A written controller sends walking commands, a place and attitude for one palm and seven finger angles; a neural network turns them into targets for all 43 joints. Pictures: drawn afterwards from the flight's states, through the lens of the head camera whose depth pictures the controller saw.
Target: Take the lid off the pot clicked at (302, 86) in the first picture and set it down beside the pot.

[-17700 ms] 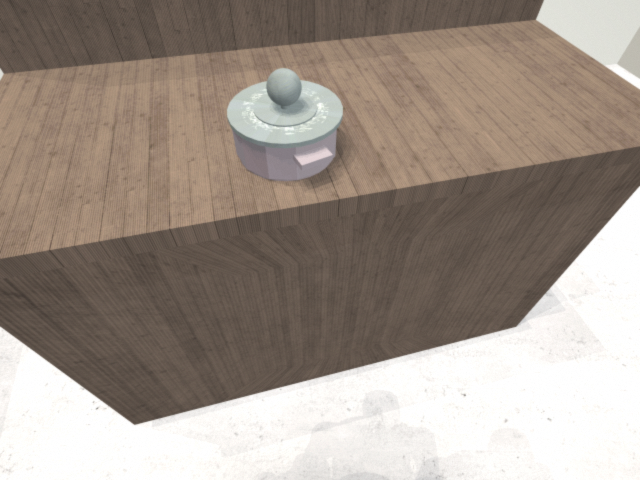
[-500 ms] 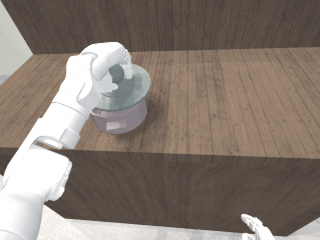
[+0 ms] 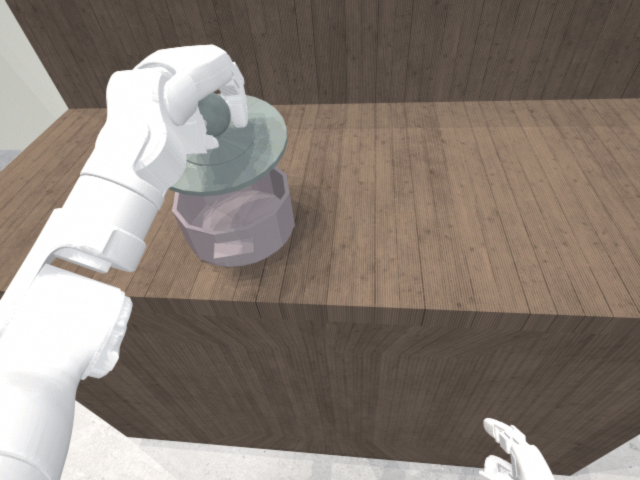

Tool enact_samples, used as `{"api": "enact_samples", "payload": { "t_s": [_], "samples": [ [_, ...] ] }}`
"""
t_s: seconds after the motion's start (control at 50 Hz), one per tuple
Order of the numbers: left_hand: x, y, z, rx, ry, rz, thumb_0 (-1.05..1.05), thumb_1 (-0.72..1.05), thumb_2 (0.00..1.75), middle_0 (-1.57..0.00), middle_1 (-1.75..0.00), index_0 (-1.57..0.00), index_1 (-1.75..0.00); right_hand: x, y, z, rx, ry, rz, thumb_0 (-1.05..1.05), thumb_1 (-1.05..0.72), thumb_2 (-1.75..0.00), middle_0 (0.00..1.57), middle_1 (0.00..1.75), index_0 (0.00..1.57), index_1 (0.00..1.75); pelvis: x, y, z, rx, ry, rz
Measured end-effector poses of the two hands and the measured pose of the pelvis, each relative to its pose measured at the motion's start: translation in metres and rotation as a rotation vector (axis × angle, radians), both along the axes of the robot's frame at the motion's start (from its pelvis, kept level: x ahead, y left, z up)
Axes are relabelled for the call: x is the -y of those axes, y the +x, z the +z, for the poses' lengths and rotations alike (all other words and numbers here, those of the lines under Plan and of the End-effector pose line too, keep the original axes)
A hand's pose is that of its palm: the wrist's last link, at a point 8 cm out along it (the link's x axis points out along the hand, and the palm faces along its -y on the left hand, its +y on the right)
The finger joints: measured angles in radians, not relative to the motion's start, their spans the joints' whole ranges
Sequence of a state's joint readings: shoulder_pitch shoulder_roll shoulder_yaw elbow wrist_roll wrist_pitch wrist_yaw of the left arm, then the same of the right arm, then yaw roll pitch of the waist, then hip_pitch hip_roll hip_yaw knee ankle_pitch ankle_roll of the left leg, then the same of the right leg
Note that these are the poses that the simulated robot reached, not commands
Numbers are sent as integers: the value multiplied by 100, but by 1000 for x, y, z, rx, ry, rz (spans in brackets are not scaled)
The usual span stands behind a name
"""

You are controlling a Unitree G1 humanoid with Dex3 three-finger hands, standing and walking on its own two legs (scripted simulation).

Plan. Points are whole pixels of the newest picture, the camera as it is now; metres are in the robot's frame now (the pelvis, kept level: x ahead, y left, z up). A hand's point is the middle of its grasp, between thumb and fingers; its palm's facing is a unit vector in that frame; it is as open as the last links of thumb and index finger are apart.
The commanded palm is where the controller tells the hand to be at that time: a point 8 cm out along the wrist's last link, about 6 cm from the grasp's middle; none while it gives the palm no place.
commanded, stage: lift the lid straight up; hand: left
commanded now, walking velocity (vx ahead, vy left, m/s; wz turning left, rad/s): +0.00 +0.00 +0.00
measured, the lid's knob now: (208, 114) +0.47 +0.14 +0.25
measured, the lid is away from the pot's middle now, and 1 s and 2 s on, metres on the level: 0.00 0.01 0.13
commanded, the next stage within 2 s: move the lid sideways beside the pot in 1.02 s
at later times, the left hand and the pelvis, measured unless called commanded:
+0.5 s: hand (187, 85) +0.44 +0.14 +0.30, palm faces -0.08 -0.01 -1.00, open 7.5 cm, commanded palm +0.41 +0.14 +0.37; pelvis +0.00 +0.01 +0.00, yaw +0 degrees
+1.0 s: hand (185, 51) +0.45 +0.13 +0.33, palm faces -0.05 -0.02 -1.00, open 7.5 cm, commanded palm +0.42 +0.14 +0.39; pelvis +0.00 +0.01 +0.00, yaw +0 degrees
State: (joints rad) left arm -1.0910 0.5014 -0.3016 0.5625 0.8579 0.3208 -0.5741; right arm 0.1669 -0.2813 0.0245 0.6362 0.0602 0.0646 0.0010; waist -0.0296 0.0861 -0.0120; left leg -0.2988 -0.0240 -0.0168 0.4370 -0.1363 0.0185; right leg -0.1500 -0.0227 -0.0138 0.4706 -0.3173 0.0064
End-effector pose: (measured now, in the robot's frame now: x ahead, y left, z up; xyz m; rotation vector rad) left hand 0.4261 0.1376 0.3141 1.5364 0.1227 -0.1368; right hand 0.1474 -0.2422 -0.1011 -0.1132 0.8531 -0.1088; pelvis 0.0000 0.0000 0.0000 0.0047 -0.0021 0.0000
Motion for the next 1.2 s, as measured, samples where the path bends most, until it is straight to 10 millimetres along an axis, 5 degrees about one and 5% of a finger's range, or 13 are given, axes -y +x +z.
{"api": "enact_samples", "payload": {
  "t_s": [0.9, 1.2],
  "samples": [
    [3, -1, 74, 123, 16, 49, 0, 5, 110, -77, -78, -82, -81, -12, -9, -3, -1, -6, 10, 1, -91, -90, 20, 30, 20, 30, -9, -5, 0, -17, -1, 4],
    [8, 7, 70, 101, 17, 46, 0, 5, 110, -77, -78, -82, -81, -5, -5, -4, -5, -8, 4, 1, -91, -90, 20, 30, 20, 30, -5, 2, 1, -22, 4, 0]
  ]
}}
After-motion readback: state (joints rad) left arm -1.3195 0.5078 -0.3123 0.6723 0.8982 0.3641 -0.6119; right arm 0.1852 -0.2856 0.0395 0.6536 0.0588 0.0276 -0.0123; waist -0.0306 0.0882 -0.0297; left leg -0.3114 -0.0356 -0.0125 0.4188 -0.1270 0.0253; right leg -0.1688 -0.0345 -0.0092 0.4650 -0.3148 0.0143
